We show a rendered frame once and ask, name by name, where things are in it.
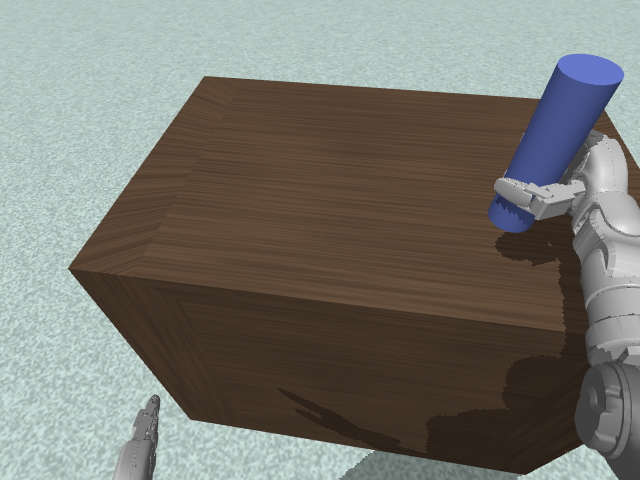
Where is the right robot arm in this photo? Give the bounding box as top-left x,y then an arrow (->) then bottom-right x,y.
571,191 -> 640,480

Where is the can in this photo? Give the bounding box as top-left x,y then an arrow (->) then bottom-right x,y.
488,54 -> 624,233

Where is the left robot hand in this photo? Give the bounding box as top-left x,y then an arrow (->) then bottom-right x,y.
112,394 -> 160,480

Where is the right robot hand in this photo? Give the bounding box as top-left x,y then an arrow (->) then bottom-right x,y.
494,129 -> 628,220

